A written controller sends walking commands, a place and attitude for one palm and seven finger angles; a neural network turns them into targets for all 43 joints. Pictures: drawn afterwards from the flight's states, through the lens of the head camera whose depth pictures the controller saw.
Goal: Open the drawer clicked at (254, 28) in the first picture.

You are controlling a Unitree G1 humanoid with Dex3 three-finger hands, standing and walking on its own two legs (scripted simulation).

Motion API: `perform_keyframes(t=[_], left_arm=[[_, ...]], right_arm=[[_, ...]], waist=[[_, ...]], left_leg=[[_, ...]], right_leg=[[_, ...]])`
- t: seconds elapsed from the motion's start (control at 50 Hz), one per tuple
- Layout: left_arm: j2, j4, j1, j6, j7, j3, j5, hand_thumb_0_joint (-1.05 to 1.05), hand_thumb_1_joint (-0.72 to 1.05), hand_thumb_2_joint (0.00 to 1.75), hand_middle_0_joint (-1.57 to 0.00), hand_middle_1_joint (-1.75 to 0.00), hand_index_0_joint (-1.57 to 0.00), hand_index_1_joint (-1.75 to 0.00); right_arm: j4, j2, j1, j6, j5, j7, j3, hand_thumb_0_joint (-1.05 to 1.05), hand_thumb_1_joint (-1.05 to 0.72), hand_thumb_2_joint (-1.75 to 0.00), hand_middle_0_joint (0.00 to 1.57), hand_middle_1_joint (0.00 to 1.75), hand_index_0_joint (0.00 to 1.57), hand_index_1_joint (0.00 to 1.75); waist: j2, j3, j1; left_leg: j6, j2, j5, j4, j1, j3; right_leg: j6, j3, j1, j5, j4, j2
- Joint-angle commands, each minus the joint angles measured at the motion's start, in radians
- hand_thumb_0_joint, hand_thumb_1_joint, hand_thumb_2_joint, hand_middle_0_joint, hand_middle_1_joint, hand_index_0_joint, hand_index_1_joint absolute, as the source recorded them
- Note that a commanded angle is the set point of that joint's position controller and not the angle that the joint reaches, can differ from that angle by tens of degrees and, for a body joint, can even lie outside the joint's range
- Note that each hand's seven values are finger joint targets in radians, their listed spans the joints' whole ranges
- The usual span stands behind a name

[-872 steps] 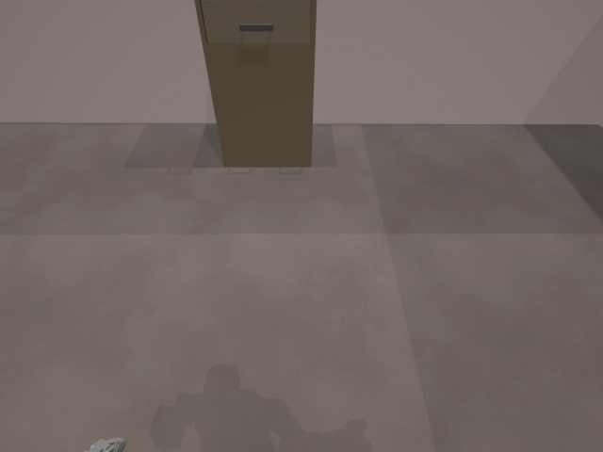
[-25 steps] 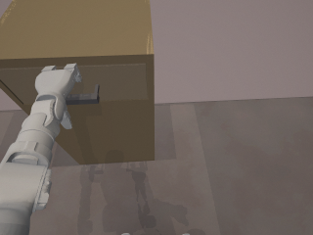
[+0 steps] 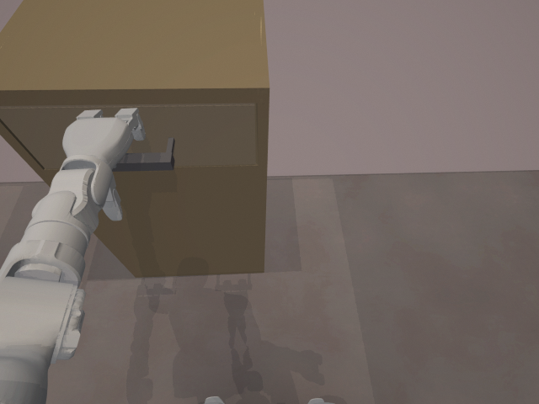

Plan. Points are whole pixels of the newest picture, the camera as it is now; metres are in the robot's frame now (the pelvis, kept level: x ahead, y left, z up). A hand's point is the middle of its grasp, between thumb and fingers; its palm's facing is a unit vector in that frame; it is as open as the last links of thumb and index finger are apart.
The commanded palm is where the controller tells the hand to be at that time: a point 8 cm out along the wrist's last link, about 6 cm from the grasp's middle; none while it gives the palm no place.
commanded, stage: re-aim the fingers above the handle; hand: left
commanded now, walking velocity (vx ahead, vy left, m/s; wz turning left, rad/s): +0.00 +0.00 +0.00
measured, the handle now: (137, 152) +0.55 +0.22 +0.00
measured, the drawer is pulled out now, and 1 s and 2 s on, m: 0.00 0.00 0.00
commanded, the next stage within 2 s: lower the fingers behind the handle in 1.18 s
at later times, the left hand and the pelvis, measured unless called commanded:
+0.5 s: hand (121, 156) +0.50 +0.22 +0.04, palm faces -0.07 -0.06 -1.00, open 13.8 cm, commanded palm +0.49 +0.24 +0.11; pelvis +0.00 +0.01 +0.00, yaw -1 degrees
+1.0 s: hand (119, 158) +0.49 +0.22 +0.06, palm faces -0.06 -0.04 -1.00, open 13.8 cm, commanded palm +0.48 +0.23 +0.11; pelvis -0.01 +0.01 +0.00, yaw +0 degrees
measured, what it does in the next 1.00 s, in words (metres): stands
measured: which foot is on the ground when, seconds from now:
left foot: down 0.00-1.00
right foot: down 0.00-1.00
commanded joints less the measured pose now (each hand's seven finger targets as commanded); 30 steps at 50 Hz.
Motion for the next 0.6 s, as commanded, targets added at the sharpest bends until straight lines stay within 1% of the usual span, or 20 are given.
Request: perform_keyframes(t=[0.0,0.04,0.08,0.1,0.14,0.16,0.18,0.2,0.22,0.24,0.28,0.3,0.36,0.42,0.44,0.46,0.48,0.54,0.56,0.58], left_arm=[[0.264,-0.213,-0.509,-0.039,0.067,0.101,0.005,0.00,-0.50,0.30,-0.30,-1.20,-0.30,-1.20],[0.322,-0.182,-0.506,-0.023,0.097,0.153,0.016,0.00,-0.50,0.30,-0.30,-1.20,-0.30,-1.20],[0.341,-0.136,-0.478,0.015,0.121,0.165,0.032,0.00,-0.50,0.30,-0.30,-1.20,-0.30,-1.20],[0.331,-0.120,-0.476,0.035,0.127,0.152,0.036,0.00,-0.50,0.30,-0.30,-1.20,-0.30,-1.20],[0.352,-0.096,-0.471,0.067,0.128,0.165,0.043,0.00,-0.50,0.30,-0.30,-1.20,-0.30,-1.20],[0.328,-0.099,-0.474,0.079,0.122,0.140,0.044,0.00,-0.50,0.30,-0.30,-1.20,-0.30,-1.20],[0.329,-0.096,-0.467,0.087,0.113,0.141,0.045,0.00,-0.50,0.30,-0.30,-1.20,-0.30,-1.20],[0.300,-0.125,-0.482,0.084,0.098,0.115,0.041,0.00,-0.50,0.30,-0.30,-1.20,-0.30,-1.20],[0.279,-0.132,-0.475,0.082,0.082,0.104,0.034,0.00,-0.50,0.30,-0.30,-1.20,-0.30,-1.20],[0.238,-0.145,-0.479,0.071,0.060,0.075,0.016,0.00,-0.50,0.30,-0.30,-1.20,-0.30,-1.20],[0.230,-0.167,-0.496,0.045,0.027,0.061,-0.003,0.00,-0.50,0.30,-0.30,-1.20,-0.30,-1.20],[0.204,-0.186,-0.517,0.027,0.013,0.036,-0.010,0.00,-0.50,0.30,-0.30,-1.20,-0.30,-1.20],[0.225,-0.255,-0.563,-0.039,0.008,0.056,-0.016,0.00,-0.50,0.30,-0.30,-1.20,-0.30,-1.20],[0.287,-0.234,-0.554,-0.063,0.047,0.117,0.002,0.00,-0.50,0.30,-0.30,-1.20,-0.30,-1.20],[0.330,-0.231,-0.544,-0.065,0.064,0.159,0.009,0.00,-0.50,0.30,-0.30,-1.20,-0.30,-1.20],[0.371,-0.208,-0.508,-0.054,0.086,0.196,0.019,0.00,-0.50,0.30,-0.30,-1.20,-0.30,-1.20],[0.360,-0.198,-0.474,-0.038,0.102,0.194,0.021,0.00,-0.50,0.30,-0.30,-1.20,-0.30,-1.20],[0.330,-0.159,-0.408,0.026,0.129,0.191,0.033,0.00,-0.50,0.30,-0.30,-1.20,-0.30,-1.20],[0.316,-0.157,-0.407,0.046,0.131,0.176,0.034,0.00,-0.50,0.30,-0.30,-1.20,-0.30,-1.20],[0.337,-0.181,-0.428,0.058,0.135,0.189,0.033,0.00,-0.50,0.30,-0.30,-1.20,-0.30,-1.20]], right_arm=[[-0.050,-0.152,0.139,-0.016,-0.004,-0.013,-0.047,0.00,-0.90,-0.90,0.20,0.30,0.20,0.30],[-0.054,-0.157,0.134,-0.018,-0.007,-0.009,-0.043,0.00,-0.90,-0.90,0.20,0.30,0.20,0.30],[-0.062,-0.156,0.131,-0.016,-0.008,-0.004,-0.038,0.00,-0.90,-0.90,0.20,0.30,0.20,0.30],[-0.066,-0.156,0.128,-0.017,-0.010,-0.001,-0.036,0.00,-0.90,-0.90,0.20,0.30,0.20,0.30],[-0.072,-0.162,0.134,-0.014,-0.010,0.003,-0.034,0.00,-0.90,-0.90,0.20,0.30,0.20,0.30],[-0.078,-0.162,0.139,-0.014,-0.008,0.006,-0.036,0.00,-0.90,-0.90,0.20,0.30,0.20,0.30],[-0.075,-0.163,0.142,-0.013,-0.007,0.006,-0.039,0.00,-0.90,-0.90,0.20,0.30,0.20,0.30],[-0.082,-0.163,0.149,-0.014,-0.007,0.005,-0.043,0.00,-0.90,-0.90,0.20,0.30,0.20,0.30],[-0.080,-0.163,0.156,-0.015,-0.007,0.003,-0.047,0.00,-0.90,-0.90,0.20,0.30,0.20,0.30],[-0.078,-0.162,0.161,-0.015,-0.008,0.002,-0.050,0.00,-0.90,-0.90,0.20,0.30,0.20,0.30],[-0.063,-0.165,0.165,-0.015,-0.006,-0.007,-0.054,0.00,-0.90,-0.90,0.20,0.30,0.20,0.30],[-0.061,-0.163,0.166,-0.015,-0.007,-0.011,-0.053,0.00,-0.90,-0.90,0.20,0.30,0.20,0.30],[-0.047,-0.160,0.171,-0.021,-0.011,-0.021,-0.056,0.00,-0.90,-0.90,0.20,0.30,0.20,0.30],[-0.035,-0.160,0.174,-0.022,-0.013,-0.019,-0.050,0.00,-0.90,-0.90,0.20,0.30,0.20,0.30],[-0.032,-0.161,0.171,-0.022,-0.016,-0.016,-0.048,0.00,-0.90,-0.90,0.20,0.30,0.20,0.30],[-0.038,-0.161,0.164,-0.018,-0.019,-0.012,-0.044,0.00,-0.90,-0.90,0.20,0.30,0.20,0.30],[-0.046,-0.157,0.158,-0.015,-0.020,-0.005,-0.041,0.00,-0.90,-0.90,0.20,0.30,0.20,0.30],[-0.054,-0.159,0.155,-0.008,-0.024,0.016,-0.043,0.00,-0.90,-0.90,0.20,0.30,0.20,0.30],[-0.059,-0.161,0.157,-0.004,-0.023,0.020,-0.046,0.00,-0.90,-0.90,0.20,0.30,0.20,0.30],[-0.062,-0.166,0.157,0.000,-0.022,0.023,-0.047,0.00,-0.90,-0.90,0.20,0.30,0.20,0.30]], waist=[[0.048,-0.354,-0.028],[0.053,-0.355,-0.011],[0.053,-0.377,0.001],[0.067,-0.380,0.002],[0.040,-0.416,0.008],[0.063,-0.438,0.005],[0.051,-0.444,0.005],[0.052,-0.480,-0.002],[0.041,-0.490,-0.008],[0.022,-0.499,-0.024],[0.005,-0.452,-0.043],[-0.001,-0.426,-0.050],[0.044,-0.413,-0.054],[0.071,-0.372,-0.039],[0.095,-0.386,-0.020],[0.096,-0.405,-0.002],[0.118,-0.417,0.012],[0.125,-0.472,0.033],[0.109,-0.475,0.025],[0.090,-0.481,0.028]], left_leg=[[0.031,-0.046,0.348,-0.029,0.323,-0.025],[0.029,-0.047,0.350,-0.025,0.290,-0.023],[0.027,-0.049,0.352,-0.018,0.259,-0.016],[0.025,-0.048,0.358,-0.017,0.253,-0.010],[0.025,-0.045,0.377,-0.012,0.252,-0.009],[0.023,-0.043,0.384,-0.013,0.270,-0.007],[0.023,-0.039,0.395,-0.011,0.282,-0.005],[0.024,-0.038,0.418,-0.007,0.308,-0.006],[0.025,-0.034,0.433,-0.006,0.331,-0.008],[0.028,-0.033,0.456,-0.004,0.354,-0.010],[0.032,-0.029,0.415,-0.010,0.355,-0.014],[0.033,-0.031,0.393,-0.017,0.353,-0.020],[0.033,-0.030,0.396,-0.018,0.392,-0.034],[0.026,-0.031,0.390,-0.012,0.359,-0.044],[0.023,-0.032,0.418,-0.006,0.353,-0.042],[0.021,-0.034,0.433,0.000,0.335,-0.040],[0.017,-0.036,0.456,0.004,0.327,-0.037],[0.005,-0.024,0.588,0.017,0.357,-0.036],[0.005,-0.020,0.592,0.020,0.361,-0.030],[0.006,-0.019,0.582,0.016,0.353,-0.030]], right_leg=[[-0.021,0.011,0.036,0.287,-0.065,0.046],[-0.023,0.009,0.038,0.283,-0.052,0.047],[-0.022,0.006,0.050,0.293,-0.035,0.045],[-0.022,0.004,0.052,0.302,-0.031,0.045],[-0.020,0.003,0.075,0.320,-0.024,0.047],[-0.019,0.003,0.075,0.325,-0.024,0.048],[-0.018,0.002,0.080,0.336,-0.026,0.048],[-0.016,0.006,0.089,0.354,-0.030,0.050],[-0.015,0.004,0.092,0.363,-0.036,0.051],[-0.013,0.008,0.098,0.383,-0.047,0.052],[-0.008,0.013,0.074,0.358,-0.065,0.051],[-0.008,0.010,0.061,0.331,-0.070,0.051],[-0.014,0.011,0.014,0.299,-0.073,0.052],[-0.023,-0.001,-0.027,0.269,-0.050,0.054],[-0.027,-0.002,-0.024,0.281,-0.039,0.055],[-0.026,-0.003,-0.005,0.292,-0.024,0.054],[-0.030,-0.007,0.004,0.310,-0.012,0.055],[-0.029,-0.024,0.016,0.359,0.010,0.058],[-0.024,-0.024,0.017,0.367,0.006,0.058],[-0.022,-0.021,0.038,0.375,0.003,0.058]])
